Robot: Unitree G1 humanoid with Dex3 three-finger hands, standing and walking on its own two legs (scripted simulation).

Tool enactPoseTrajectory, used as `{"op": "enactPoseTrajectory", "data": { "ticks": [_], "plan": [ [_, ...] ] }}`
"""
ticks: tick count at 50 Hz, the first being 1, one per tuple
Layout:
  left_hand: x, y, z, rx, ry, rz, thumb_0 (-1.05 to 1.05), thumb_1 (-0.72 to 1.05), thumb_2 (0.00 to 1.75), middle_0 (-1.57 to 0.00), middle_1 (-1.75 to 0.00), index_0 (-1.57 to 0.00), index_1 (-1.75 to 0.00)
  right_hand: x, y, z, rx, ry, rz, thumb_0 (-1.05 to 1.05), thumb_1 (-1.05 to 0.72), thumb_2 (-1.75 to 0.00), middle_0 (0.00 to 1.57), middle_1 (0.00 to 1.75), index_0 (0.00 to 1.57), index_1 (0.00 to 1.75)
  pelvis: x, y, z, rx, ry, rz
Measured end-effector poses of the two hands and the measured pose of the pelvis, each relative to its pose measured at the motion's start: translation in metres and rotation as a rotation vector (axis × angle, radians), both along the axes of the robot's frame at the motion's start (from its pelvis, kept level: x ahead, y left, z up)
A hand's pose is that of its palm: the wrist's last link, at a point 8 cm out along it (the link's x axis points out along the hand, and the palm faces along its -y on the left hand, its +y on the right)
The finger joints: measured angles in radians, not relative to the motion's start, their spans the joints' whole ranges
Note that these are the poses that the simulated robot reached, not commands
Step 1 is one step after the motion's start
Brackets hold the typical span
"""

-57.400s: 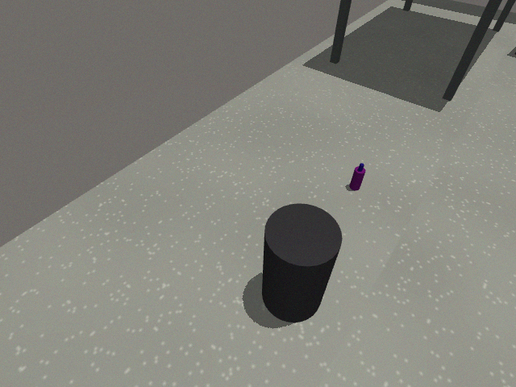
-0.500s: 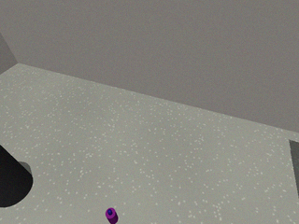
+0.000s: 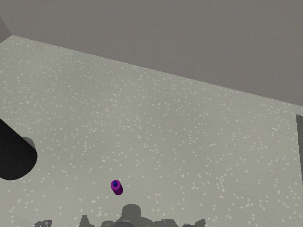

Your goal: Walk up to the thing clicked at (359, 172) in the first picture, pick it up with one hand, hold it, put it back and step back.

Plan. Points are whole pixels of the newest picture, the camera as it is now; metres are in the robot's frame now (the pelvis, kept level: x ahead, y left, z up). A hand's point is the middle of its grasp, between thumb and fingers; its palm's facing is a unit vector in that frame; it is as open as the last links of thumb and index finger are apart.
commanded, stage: step back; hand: left
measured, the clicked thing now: (116, 186) +0.41 +0.21 -0.67
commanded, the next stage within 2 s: none
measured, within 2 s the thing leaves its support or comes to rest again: neither
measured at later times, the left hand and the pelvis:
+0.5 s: hand out of the picture +0.04 +0.28 -0.15, palm faces -0.11 -0.91 -0.39, open 7.4 cm; pelvis -0.09 +0.02 +0.00, yaw -5 degrees
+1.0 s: hand out of the picture -0.09 +0.28 -0.15, palm faces -0.01 -0.93 -0.36, open 7.4 cm; pelvis -0.23 +0.02 +0.00, yaw -1 degrees
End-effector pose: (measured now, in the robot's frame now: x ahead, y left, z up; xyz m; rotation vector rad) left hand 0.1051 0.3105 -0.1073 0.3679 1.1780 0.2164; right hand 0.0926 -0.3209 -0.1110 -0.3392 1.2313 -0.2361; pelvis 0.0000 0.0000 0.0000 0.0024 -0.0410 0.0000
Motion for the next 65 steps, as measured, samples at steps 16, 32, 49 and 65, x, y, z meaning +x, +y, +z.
{"op": "enactPoseTrajectory", "data": {
  "ticks": [16,32,49,65],
  "plan": [
    [-0.02,0.022,-0.012,-0.042,-0.033,-0.058,0.0,0.91,0.9,-0.21,-0.3,-0.2,-0.3,-0.111,0.044,0.02,-0.065,0.081,-0.05,0.01,-0.9,-0.9,0.2,0.3,0.2,0.3,-0.05,0.035,0.006,-0.027,0.027,-0.034],
    [-0.115,-0.006,0.01,0.015,-0.027,-0.082,0.0,0.91,0.9,-0.21,-0.3,-0.2,-0.3,-0.137,0.013,-0.005,0.012,-0.089,-0.056,0.01,-0.9,-0.9,0.2,0.3,0.2,0.3,-0.124,0.004,-0.001,0.002,-0.013,-0.091],
    [-0.199,0.013,-0.003,-0.028,-0.108,-0.025,0.0,0.91,0.9,-0.21,-0.3,-0.2,-0.3,-0.244,0.032,0.009,-0.044,0.007,0.051,0.01,-0.9,-0.9,0.2,0.3,0.2,0.3,-0.224,0.022,-0.002,0.028,-0.011,-0.017],
    [-0.348,0.004,-0.006,0.023,0.043,-0.029,0.01,0.91,0.9,-0.21,-0.3,-0.2,-0.3,-0.299,0.003,0.017,-0.043,-0.179,0.053,0.01,-0.9,-0.9,0.2,0.3,0.2,0.3,-0.329,-0.005,-0.006,-0.002,0.004,-0.098]
  ]
}}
